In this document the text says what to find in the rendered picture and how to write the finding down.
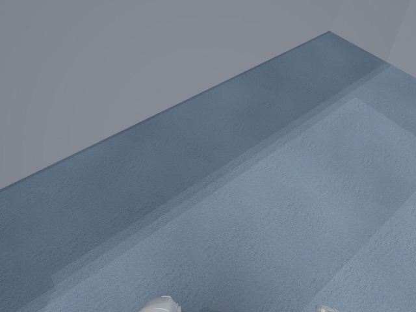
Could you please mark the left robot thigh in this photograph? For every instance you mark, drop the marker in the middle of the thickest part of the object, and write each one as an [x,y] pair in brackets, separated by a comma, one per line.
[162,304]

